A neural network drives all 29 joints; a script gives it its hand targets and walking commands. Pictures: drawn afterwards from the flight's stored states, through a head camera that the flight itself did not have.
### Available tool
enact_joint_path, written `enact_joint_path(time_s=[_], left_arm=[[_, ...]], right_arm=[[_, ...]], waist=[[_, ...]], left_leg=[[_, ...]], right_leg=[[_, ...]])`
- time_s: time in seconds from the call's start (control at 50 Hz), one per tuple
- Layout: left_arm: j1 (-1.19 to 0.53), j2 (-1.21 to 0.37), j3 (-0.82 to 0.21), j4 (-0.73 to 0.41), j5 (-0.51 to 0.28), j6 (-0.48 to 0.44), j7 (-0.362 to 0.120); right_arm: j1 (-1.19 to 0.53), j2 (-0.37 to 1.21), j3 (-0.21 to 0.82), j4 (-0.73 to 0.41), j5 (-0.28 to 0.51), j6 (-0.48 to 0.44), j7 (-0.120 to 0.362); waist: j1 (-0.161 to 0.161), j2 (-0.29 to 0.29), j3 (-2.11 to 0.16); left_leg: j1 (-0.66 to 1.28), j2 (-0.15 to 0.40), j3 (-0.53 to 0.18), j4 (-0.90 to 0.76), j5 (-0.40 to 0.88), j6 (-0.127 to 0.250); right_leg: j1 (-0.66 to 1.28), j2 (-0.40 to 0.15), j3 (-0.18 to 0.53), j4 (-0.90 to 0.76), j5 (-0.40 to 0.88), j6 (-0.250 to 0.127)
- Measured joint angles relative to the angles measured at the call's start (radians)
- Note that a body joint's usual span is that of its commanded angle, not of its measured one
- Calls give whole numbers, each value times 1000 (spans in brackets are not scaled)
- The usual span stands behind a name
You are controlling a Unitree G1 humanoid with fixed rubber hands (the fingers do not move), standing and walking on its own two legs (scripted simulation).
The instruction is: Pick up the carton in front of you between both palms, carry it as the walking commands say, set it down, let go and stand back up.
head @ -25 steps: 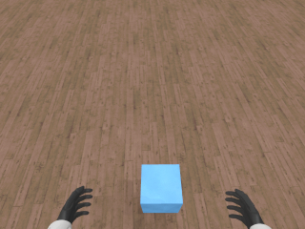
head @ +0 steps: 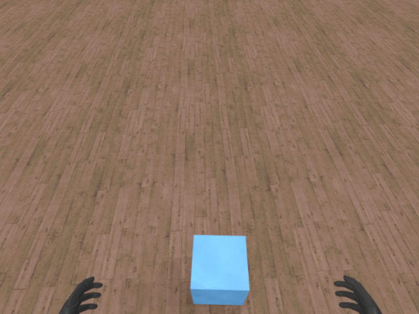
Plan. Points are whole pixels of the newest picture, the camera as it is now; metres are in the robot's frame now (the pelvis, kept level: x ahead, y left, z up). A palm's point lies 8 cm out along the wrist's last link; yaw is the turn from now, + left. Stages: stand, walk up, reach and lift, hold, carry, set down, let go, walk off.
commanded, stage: stand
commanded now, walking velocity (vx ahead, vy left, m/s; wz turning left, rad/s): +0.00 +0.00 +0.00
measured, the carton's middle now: (218, 270) +0.39 -0.02 -0.65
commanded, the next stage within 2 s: none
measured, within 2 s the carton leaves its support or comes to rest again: neither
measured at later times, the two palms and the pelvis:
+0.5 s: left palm out of the picture +0.13 +0.30 -0.09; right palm out of the picture +0.14 -0.28 -0.09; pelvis +0.01 +0.01 +0.01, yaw +0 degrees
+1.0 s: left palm out of the picture +0.09 +0.31 -0.09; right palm out of the picture +0.10 -0.29 -0.09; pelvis +0.00 +0.01 +0.01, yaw +0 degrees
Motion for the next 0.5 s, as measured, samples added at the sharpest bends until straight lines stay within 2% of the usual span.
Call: enact_joint_path(time_s=[0.16,0.38,0.5], left_arm=[[-6,16,-10,100,-7,-29,8],[-57,26,-33,181,-17,-32,18],[-63,33,-35,226,-17,-34,13]], right_arm=[[1,-26,13,76,8,-36,-14],[-37,-21,47,156,18,-47,-21],[-38,-37,50,187,12,-54,-21]], waist=[[5,0,-12],[8,-1,-15],[-3,10,-17]], left_leg=[[20,-2,3,-23,-7,6],[63,-12,10,-70,13,12],[76,-12,6,-96,31,13]], right_leg=[[19,-3,5,-22,-7,4],[51,-17,11,-43,-2,10],[69,-19,7,-77,19,14]])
